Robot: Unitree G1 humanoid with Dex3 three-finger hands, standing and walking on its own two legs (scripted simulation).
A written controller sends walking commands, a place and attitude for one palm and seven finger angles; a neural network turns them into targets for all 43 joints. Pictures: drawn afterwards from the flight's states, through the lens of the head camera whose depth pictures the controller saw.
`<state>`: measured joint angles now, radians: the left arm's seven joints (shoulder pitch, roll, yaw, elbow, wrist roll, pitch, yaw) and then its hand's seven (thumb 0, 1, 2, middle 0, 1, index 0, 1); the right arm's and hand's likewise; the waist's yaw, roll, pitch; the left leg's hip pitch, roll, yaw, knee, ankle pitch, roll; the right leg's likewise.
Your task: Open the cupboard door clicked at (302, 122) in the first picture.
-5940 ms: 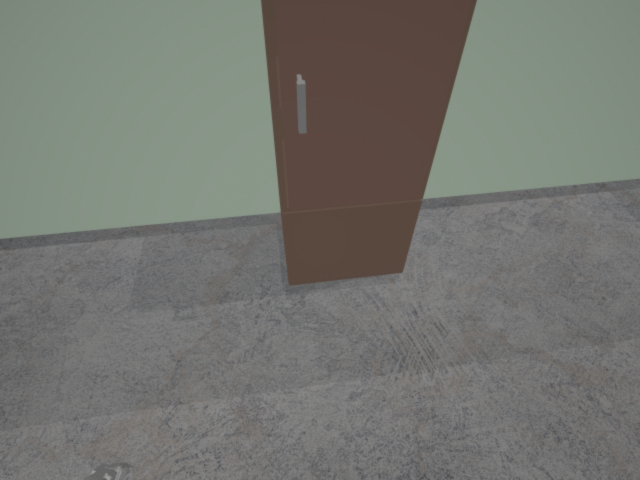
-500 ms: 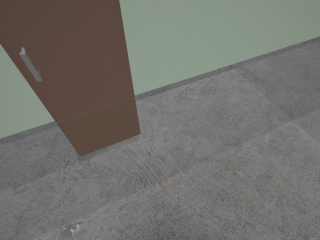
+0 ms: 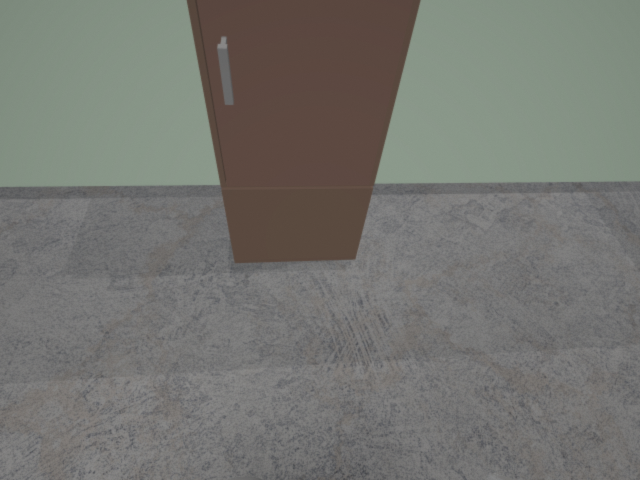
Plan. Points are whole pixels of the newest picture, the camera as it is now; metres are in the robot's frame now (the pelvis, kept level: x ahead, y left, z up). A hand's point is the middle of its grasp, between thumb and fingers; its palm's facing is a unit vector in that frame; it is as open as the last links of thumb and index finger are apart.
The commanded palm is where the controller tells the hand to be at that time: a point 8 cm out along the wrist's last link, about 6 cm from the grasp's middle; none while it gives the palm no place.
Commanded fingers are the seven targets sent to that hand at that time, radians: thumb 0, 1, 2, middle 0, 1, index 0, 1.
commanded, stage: turn to face it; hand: left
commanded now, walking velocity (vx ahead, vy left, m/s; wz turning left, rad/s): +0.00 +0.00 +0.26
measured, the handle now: (226, 71) +0.84 +0.28 +0.03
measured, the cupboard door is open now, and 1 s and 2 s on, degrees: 0 0 0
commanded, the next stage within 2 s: take the last steps up to it in 0.20 s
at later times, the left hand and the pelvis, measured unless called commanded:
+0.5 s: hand out of the picture +0.01 +0.17 -0.14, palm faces +0.20 -0.95 -0.23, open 7.3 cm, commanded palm none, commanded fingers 0.00 0.90 0.90 -0.20 -0.30 -0.20 -0.30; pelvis -0.01 -0.02 +0.02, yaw +7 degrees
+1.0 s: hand out of the picture +0.00 +0.22 -0.16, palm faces +0.21 -0.97 -0.12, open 7.4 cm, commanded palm none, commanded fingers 0.00 0.90 0.90 -0.20 -0.30 -0.20 -0.30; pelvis +0.07 +0.06 +0.02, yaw +8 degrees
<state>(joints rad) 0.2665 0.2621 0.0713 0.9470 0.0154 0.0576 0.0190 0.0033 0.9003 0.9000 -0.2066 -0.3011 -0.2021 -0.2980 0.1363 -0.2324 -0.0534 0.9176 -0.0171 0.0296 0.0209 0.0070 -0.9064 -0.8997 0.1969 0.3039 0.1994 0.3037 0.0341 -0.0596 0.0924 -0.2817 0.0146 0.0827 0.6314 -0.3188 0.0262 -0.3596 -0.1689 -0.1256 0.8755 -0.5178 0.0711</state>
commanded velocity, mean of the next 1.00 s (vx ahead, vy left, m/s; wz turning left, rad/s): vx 0.22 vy -0.04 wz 0.07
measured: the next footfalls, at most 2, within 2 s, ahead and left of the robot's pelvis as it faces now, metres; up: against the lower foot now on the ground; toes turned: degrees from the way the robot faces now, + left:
right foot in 0.38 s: +0.03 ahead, -0.12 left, +0.00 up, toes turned +3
left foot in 0.82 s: +0.09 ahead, +0.16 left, +0.00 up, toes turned +18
